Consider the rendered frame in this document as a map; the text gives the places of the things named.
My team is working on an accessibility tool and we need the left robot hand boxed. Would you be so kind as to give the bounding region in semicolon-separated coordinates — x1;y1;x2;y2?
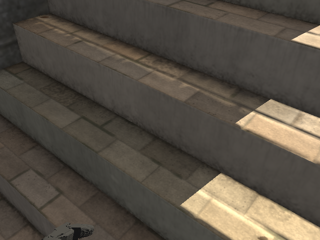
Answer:
42;222;94;240

